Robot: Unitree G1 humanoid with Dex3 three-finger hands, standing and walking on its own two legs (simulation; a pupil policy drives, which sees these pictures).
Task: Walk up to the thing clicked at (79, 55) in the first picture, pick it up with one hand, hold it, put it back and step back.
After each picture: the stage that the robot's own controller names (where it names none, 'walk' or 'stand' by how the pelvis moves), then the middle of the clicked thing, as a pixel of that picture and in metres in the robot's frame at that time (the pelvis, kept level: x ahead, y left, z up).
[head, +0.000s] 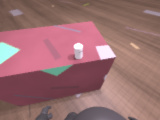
stand; (78, 51) +0.52 +0.12 +0.04
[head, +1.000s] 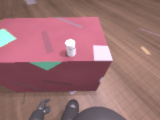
sink last; (70, 48) +0.50 +0.17 +0.07
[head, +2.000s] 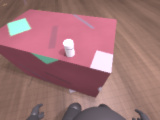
rise first; (69, 48) +0.47 +0.18 +0.08
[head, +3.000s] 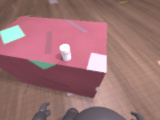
stand; (65, 52) +0.47 +0.20 +0.05
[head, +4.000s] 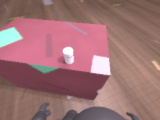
stand; (68, 56) +0.44 +0.18 +0.05
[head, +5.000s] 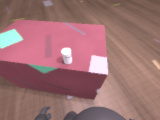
stand; (67, 56) +0.45 +0.19 +0.04
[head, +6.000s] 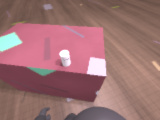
stand; (65, 58) +0.44 +0.20 +0.04
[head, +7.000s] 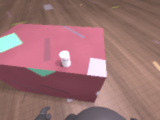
stand; (65, 59) +0.43 +0.20 +0.04
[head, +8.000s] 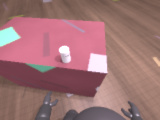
rise first; (65, 54) +0.45 +0.20 +0.05
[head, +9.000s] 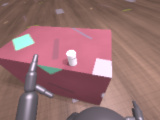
rise first; (72, 58) +0.45 +0.19 +0.05
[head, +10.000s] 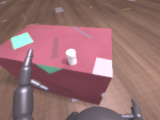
go down; (71, 57) +0.45 +0.18 +0.06
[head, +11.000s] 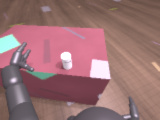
go down; (66, 61) +0.42 +0.17 +0.06
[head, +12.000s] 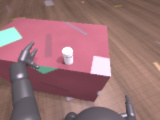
close in; (68, 56) +0.44 +0.17 +0.07
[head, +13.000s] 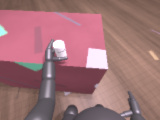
close; (60, 50) +0.45 +0.19 +0.10
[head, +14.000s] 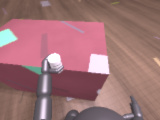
lift; (55, 64) +0.34 +0.22 +0.11
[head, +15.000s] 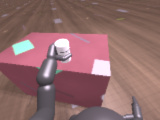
lift; (63, 51) +0.33 +0.17 +0.26
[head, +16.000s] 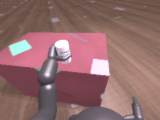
hold; (63, 52) +0.34 +0.17 +0.24
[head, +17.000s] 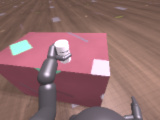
hold; (63, 52) +0.34 +0.17 +0.24
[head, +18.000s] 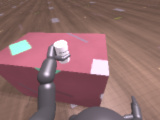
crouch; (62, 52) +0.34 +0.18 +0.24
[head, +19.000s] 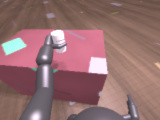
crouch; (59, 41) +0.43 +0.20 +0.25
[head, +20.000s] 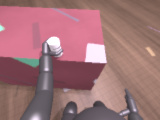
lower; (55, 47) +0.46 +0.21 +0.11
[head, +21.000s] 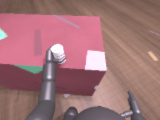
lower; (59, 54) +0.42 +0.20 +0.10
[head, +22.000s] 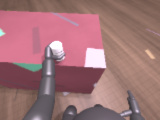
lower; (58, 51) +0.44 +0.20 +0.10
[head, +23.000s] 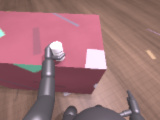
lower; (58, 51) +0.44 +0.20 +0.10
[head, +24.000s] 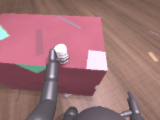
open; (62, 54) +0.43 +0.18 +0.09
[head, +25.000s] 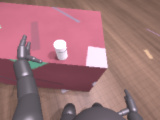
rise; (61, 50) +0.44 +0.17 +0.10
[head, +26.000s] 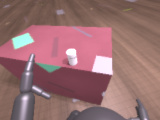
sink last; (72, 57) +0.44 +0.18 +0.08
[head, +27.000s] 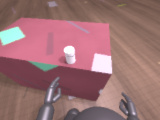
stand; (70, 55) +0.43 +0.17 +0.09
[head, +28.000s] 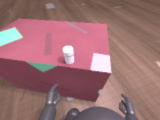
stand; (68, 55) +0.43 +0.17 +0.10
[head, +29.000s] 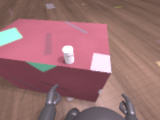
stand; (68, 55) +0.43 +0.17 +0.10
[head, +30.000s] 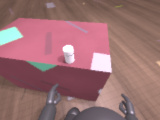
stand; (69, 54) +0.43 +0.17 +0.10
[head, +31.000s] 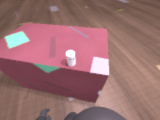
stand; (71, 58) +0.45 +0.17 +0.05
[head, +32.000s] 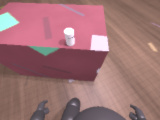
walk; (69, 37) +0.56 +0.18 +0.07
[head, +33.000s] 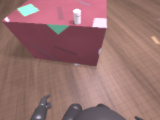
walk; (77, 17) +0.89 +0.17 +0.07
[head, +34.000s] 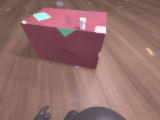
stand; (82, 23) +1.03 +0.14 +0.05
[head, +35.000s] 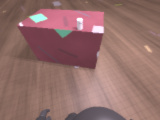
stand; (79, 24) +1.02 +0.16 +0.04
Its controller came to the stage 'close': yes
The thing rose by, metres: 0.21
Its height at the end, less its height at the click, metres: +0.00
